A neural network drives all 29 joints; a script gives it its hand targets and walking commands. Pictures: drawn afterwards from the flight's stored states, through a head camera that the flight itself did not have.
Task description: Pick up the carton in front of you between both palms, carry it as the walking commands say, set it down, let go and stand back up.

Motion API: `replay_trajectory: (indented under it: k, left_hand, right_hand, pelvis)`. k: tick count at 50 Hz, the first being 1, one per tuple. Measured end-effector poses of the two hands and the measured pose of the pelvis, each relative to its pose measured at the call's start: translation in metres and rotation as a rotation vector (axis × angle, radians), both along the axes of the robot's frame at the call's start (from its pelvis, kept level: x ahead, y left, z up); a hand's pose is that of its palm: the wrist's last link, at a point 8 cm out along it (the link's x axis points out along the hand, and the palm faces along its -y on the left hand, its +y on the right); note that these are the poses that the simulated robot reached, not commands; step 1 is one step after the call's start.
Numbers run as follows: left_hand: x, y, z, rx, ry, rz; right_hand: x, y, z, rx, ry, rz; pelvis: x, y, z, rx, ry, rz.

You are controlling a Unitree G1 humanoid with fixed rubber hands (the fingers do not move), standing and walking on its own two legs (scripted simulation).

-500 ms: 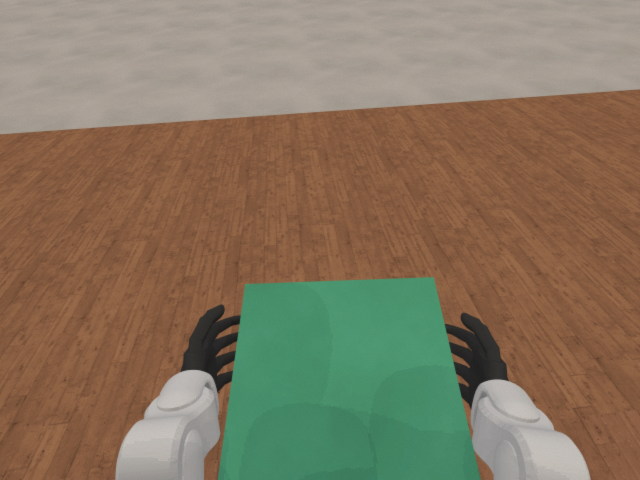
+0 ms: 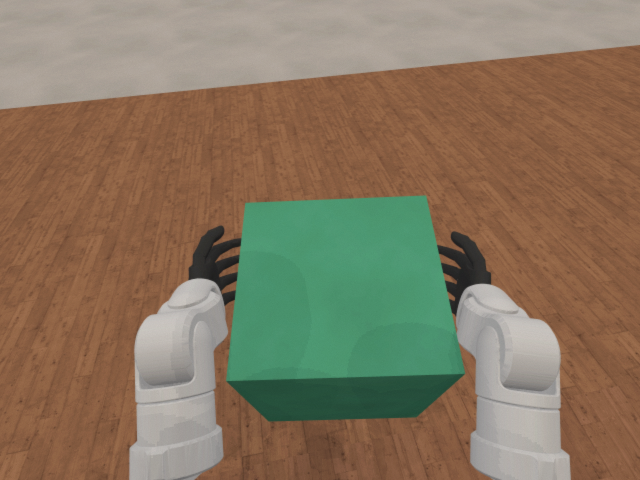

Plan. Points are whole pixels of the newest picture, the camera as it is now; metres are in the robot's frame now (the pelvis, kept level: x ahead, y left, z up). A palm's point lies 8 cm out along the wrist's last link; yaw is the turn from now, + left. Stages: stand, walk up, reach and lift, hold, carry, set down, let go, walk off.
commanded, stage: carry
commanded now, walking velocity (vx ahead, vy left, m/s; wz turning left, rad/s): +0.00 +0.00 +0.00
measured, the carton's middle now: (339, 320) +0.32 -0.01 +0.03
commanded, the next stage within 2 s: none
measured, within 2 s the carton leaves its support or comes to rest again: neither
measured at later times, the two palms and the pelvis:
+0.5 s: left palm (221, 302) +0.31 +0.13 +0.10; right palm (488, 306) +0.30 -0.17 +0.10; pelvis -0.03 -0.02 +0.00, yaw +0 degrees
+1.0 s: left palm (208, 329) +0.27 +0.13 +0.11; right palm (496, 333) +0.26 -0.17 +0.11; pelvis -0.06 -0.02 +0.00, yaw +0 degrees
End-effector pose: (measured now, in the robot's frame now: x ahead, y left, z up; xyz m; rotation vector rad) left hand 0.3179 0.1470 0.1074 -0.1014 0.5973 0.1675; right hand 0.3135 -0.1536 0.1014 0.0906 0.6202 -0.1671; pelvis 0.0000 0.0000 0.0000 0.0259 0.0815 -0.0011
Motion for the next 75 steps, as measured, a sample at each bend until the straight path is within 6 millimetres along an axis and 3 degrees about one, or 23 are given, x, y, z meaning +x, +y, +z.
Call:
replay_trajectory:
  k: [12, 20, 44, 75]
  left_hand:
    - [0.01, -0.012, -0.001, -0.014, 0.0, 0.017]
    - [-0.006, -0.016, -0.009, -0.02, 0.018, 0.023]
    - [-0.044, -0.012, 0.002, -0.017, 0.011, 0.016]
    - [-0.065, -0.018, 0.001, -0.018, 0.02, 0.015]
  right_hand:
    - [0.012, -0.012, 0.001, 0.015, -0.001, -0.01]
    - [-0.005, -0.016, -0.009, 0.032, 0.016, -0.022]
    - [-0.042, -0.012, 0.005, 0.011, 0.008, -0.011]
    - [-0.064, -0.019, 0.004, 0.011, 0.015, -0.015]
  pelvis:
    - [-0.01, -0.013, -0.001, 0.003, -0.012, -0.001]
    - [-0.018, -0.015, -0.002, 0.001, -0.031, -0.003]
    - [-0.051, -0.015, -0.003, -0.01, -0.065, -0.005]
    - [-0.075, -0.02, -0.004, -0.017, -0.074, -0.002]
